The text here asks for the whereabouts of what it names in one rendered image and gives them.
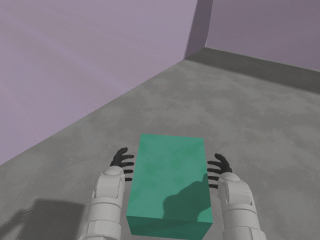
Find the robot right hand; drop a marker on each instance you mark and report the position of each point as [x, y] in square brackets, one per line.
[224, 165]

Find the left robot forearm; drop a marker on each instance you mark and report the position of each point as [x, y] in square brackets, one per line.
[105, 205]

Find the right robot forearm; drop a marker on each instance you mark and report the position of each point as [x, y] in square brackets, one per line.
[238, 209]

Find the carton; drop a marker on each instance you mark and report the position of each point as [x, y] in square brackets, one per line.
[170, 196]

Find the robot left hand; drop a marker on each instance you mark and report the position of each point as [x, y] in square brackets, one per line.
[119, 157]

